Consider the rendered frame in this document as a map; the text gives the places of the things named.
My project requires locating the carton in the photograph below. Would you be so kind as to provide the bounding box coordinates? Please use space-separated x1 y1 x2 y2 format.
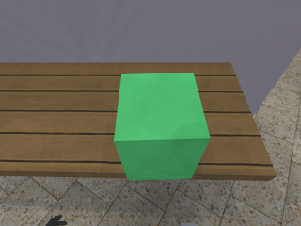
114 73 211 181

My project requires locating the left robot hand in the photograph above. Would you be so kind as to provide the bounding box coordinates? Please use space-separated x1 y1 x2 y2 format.
45 215 67 226

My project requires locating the table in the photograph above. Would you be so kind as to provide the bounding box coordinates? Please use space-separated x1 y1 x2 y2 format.
0 62 277 181

